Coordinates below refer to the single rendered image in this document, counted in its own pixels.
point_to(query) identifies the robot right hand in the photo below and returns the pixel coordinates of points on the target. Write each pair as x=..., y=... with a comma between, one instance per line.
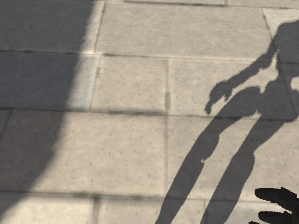
x=284, y=198

